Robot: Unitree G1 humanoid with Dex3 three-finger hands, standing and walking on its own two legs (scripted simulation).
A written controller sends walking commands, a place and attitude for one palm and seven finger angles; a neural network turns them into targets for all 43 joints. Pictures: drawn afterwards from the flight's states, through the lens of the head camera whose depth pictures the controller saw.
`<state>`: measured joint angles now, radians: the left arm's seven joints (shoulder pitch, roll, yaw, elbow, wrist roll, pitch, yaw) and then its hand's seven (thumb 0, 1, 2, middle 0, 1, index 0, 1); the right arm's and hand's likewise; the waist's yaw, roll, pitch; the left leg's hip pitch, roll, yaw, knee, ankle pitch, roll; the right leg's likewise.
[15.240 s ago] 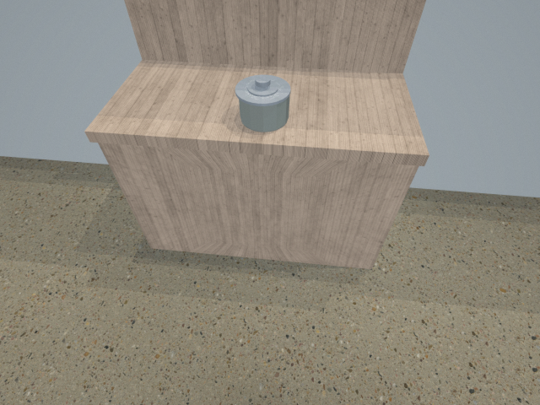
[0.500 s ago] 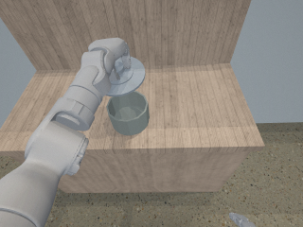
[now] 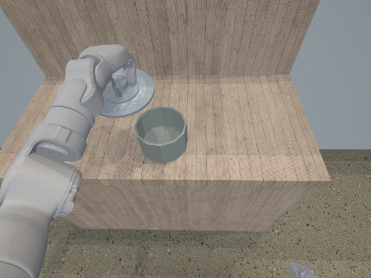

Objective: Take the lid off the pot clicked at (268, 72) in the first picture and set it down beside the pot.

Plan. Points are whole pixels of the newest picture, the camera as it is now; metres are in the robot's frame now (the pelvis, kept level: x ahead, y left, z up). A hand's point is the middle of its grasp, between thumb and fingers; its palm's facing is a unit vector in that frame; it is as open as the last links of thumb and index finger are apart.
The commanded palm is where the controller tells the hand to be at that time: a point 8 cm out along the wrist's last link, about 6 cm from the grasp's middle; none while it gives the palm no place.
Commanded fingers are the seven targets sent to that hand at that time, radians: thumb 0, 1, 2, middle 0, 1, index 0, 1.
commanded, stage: move the lid sideways beside the pot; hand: left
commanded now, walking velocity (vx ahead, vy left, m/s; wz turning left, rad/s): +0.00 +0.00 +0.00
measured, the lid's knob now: (118, 83) +0.51 +0.15 +0.13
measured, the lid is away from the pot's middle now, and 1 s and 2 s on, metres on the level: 0.08 0.20 0.23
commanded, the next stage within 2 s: lower the lid onto the table in 1.44 s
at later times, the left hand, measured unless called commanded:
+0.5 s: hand (86, 84) +0.48 +0.21 +0.16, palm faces -0.33 -0.04 -0.94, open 7.0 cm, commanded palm +0.48 +0.22 +0.24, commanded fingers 0.00 0.77 0.86 -0.85 -1.05 -0.86 -1.05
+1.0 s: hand (58, 91) +0.47 +0.27 +0.15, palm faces -0.36 -0.06 -0.93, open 7.0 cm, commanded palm +0.48 +0.28 +0.24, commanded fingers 0.00 0.77 0.86 -0.85 -1.05 -0.86 -1.05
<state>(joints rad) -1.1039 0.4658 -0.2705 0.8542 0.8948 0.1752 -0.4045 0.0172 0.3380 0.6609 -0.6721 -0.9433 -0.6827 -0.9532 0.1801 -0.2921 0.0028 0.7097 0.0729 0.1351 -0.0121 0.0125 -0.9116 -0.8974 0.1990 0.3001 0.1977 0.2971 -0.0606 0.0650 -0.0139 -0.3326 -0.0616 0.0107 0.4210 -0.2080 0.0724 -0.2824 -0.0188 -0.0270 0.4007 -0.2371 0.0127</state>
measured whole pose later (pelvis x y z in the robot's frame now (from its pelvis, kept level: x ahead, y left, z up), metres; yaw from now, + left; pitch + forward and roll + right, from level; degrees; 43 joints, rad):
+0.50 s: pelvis +0.00 +0.01 +0.00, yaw +0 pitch +8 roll -1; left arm -1.09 0.58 -0.21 0.86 0.91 0.10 -0.44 0.02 0.34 0.66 -0.67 -0.94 -0.68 -0.96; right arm 0.20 -0.29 0.00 0.71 0.08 0.16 0.00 0.01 -0.91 -0.90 0.20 0.30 0.20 0.30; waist -0.06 0.06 -0.01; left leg -0.37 -0.07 0.01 0.44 -0.22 0.08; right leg -0.30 -0.02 -0.03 0.40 -0.24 0.02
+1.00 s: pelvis +0.00 +0.01 +0.00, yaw +0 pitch +8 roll -2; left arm -1.08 0.71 -0.14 0.92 0.91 0.00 -0.48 0.02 0.34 0.66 -0.67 -0.94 -0.68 -0.96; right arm 0.21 -0.30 0.02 0.70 0.10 0.15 -0.03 0.01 -0.91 -0.90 0.20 0.30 0.20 0.30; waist -0.06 0.04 0.00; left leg -0.38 -0.05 0.00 0.47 -0.23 0.08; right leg -0.30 -0.01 -0.03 0.39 -0.23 0.02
